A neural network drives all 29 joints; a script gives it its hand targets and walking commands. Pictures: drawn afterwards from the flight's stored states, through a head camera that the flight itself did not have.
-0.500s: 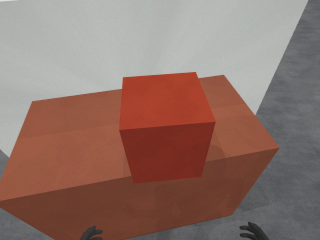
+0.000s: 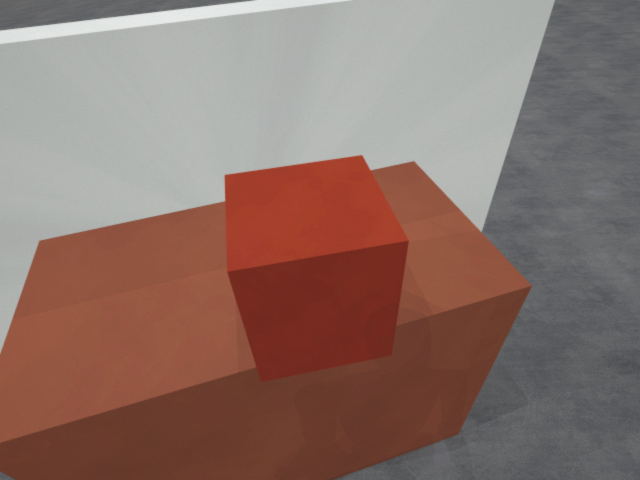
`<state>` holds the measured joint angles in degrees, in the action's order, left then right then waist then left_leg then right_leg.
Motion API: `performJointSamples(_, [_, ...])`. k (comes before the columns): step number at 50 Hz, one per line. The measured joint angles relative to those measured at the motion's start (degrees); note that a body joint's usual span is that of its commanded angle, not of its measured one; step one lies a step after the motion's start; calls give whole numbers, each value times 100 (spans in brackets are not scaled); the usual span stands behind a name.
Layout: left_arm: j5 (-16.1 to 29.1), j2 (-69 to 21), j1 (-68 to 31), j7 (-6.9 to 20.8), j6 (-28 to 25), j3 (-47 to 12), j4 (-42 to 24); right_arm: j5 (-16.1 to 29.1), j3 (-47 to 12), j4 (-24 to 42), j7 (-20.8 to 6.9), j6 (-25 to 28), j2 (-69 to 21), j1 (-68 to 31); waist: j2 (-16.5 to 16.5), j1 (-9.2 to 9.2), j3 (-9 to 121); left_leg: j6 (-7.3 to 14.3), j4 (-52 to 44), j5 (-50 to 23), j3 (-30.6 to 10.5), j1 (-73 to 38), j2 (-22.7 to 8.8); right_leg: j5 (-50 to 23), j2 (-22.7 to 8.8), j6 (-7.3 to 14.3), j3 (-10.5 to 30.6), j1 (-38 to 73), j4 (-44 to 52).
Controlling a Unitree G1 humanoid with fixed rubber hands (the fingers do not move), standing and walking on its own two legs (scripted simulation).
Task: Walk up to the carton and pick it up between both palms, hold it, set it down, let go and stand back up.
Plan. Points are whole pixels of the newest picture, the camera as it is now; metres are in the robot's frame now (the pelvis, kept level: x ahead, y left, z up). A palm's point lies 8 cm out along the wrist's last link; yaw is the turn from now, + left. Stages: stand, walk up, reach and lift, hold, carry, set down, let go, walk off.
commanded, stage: stand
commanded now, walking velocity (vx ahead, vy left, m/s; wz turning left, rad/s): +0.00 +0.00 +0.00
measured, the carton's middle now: (311, 268) +0.44 +0.03 +0.04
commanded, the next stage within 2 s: none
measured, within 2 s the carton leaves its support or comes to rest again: neither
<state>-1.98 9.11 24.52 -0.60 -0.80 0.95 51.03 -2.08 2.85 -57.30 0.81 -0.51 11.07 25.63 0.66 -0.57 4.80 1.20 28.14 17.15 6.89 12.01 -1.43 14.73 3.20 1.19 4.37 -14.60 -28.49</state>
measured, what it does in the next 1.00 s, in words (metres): stands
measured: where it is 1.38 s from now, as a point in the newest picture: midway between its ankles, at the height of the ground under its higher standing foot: outside the picture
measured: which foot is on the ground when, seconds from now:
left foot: down 0.00-1.00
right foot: down 0.00-1.00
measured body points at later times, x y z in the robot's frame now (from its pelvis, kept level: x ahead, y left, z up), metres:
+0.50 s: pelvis -0.01 +0.02 +0.00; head -0.03 +0.01 +0.45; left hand -0.02 +0.23 -0.16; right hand -0.05 -0.19 -0.17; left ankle -0.02 +0.10 -0.74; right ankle +0.00 -0.11 -0.74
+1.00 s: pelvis -0.01 +0.03 +0.00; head -0.02 +0.01 +0.45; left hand -0.03 +0.23 -0.16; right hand -0.06 -0.18 -0.17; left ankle -0.02 +0.10 -0.74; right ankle +0.00 -0.11 -0.74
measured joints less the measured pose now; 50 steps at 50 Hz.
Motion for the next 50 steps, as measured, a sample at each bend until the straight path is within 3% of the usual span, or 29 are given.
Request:
performJointSamples(23, [49,-348,-289,-154,38,-108,975,52,-50,-443,114,0,-335,-340,86,7,-204,183,-116,-81,239,-183,164,-63,-130,-196,278,26,-75])
performJointSamples(50, [89,-445,-533,-205,109,-148,1380,72,-11,-558,153,-49,-385,-421,128,-38,-475,268,-191,-111,306,-247,258,-78,-207,-291,376,28,-82])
